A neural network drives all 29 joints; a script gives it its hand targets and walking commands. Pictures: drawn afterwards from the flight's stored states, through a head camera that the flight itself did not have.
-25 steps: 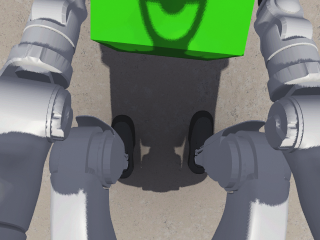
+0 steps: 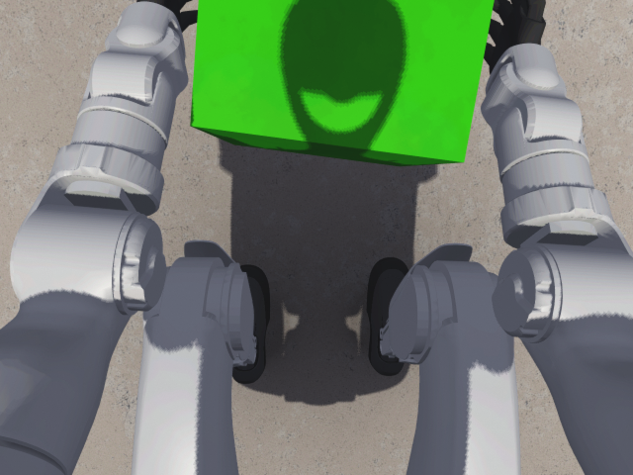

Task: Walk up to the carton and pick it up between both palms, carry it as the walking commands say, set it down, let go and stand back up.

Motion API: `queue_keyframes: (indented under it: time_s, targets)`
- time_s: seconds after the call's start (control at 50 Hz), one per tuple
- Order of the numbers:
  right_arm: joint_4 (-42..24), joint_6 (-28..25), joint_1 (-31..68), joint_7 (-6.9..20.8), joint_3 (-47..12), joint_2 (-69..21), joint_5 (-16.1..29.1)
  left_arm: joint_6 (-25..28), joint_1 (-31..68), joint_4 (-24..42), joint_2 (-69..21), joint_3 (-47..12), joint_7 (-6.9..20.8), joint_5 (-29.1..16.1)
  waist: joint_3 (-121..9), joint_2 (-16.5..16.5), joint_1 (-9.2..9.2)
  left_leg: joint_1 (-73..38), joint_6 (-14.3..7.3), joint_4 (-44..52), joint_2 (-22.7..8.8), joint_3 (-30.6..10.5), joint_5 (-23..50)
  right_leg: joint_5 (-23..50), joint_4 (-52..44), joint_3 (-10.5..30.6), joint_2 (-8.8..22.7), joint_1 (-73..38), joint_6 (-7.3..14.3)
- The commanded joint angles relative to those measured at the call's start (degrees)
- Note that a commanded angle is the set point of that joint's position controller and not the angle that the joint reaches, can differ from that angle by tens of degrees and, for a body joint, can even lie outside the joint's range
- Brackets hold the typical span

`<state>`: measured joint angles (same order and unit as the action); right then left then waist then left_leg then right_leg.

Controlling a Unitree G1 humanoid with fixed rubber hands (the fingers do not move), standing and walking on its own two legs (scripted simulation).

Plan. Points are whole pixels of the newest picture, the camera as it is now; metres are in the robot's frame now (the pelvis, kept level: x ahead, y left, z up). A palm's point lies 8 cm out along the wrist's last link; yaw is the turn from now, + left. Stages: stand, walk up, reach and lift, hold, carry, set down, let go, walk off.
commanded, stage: reach and lift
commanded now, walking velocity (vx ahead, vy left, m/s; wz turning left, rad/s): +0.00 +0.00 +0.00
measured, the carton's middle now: (333, 65) +0.53 -0.01 -0.20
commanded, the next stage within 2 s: none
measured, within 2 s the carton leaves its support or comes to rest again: neither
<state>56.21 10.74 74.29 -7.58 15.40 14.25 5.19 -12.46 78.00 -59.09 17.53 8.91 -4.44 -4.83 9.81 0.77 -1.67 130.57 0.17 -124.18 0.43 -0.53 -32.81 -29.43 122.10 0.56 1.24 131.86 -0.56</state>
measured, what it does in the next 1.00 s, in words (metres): rises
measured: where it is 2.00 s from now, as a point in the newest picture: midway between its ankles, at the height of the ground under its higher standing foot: (318, 339)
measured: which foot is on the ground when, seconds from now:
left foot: down 0.00-1.00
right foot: down 0.00-1.00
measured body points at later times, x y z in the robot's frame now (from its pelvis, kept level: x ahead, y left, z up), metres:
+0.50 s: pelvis +0.01 +0.00 +0.04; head +0.33 +0.00 +0.35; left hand +0.55 +0.16 -0.07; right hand +0.53 -0.19 -0.08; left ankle +0.11 +0.12 -0.34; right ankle +0.12 -0.13 -0.34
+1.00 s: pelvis +0.01 +0.00 +0.09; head +0.30 +0.01 +0.44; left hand +0.53 +0.16 +0.00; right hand +0.51 -0.19 +0.01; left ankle +0.11 +0.12 -0.34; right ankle +0.12 -0.13 -0.34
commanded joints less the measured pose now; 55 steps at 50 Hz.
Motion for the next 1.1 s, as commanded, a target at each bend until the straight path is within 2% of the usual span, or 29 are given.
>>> queue_keyframes:
  time_s: [0.0,0.12,0.34,0.54,0.68,1.08]
  targets:
    - [-13.8,0.1,37.6,16.1,-17.6,-52.9,2.1,1.4,33.0,13.6,-55.6,-13.8,16.0,-3.6,-68.3,0.2,-1.53,-28.4,-0.3,11.6,6.2,4.1,13.8,16.1,-8.8,-5.0,-7.0,-38.7,0.8]
    - [-17.4,2.2,37.0,16.9,-19.3,-55.4,1.5,-0.4,33.1,16.5,-56.7,-14.5,17.2,-2.9,-74.1,0.0,-1.02,-29.5,0.0,13.0,6.3,4.6,15.1,18.1,-10.1,-4.9,-7.2,-43.0,0.6]
    - [-22.3,4.7,34.8,17.4,-22.9,-59.4,2.0,-2.2,31.7,21.6,-60.1,-17.6,17.0,-3.1,-84.3,0.5,-0.13,-34.1,0.4,15.8,7.0,4.7,19.2,22.4,-12.9,-5.1,-8.0,-47.1,0.1]
    - [-20.9,6.4,29.8,18.4,-19.9,-60.6,-1.3,-4.4,26.4,20.8,-63.4,-15.4,17.4,0.2,-81.2,1.6,-1.34,-34.5,0.7,21.1,7.6,4.1,17.7,19.5,-18.0,-5.3,-8.9,-43.2,-0.2]
    - [-19.9,7.6,28.6,19.7,-18.8,-61.5,-2.1,-5.6,25.3,21.0,-64.3,-14.4,17.4,2.2,-80.5,2.2,-1.3,-36.5,0.7,24.7,7.7,4.0,16.2,17.0,-21.3,-5.5,-9.1,-42.2,-0.4]
    - [-21.7,10.3,23.8,21.6,-19.8,-65.9,-2.6,-8.1,20.2,22.2,-68.2,-15.2,18.7,3.0,-83.4,1.6,-1.16,-44.6,0.4,32.9,8.2,3.7,17.5,16.9,-29.8,-5.6,-9.6,-47.6,-0.9]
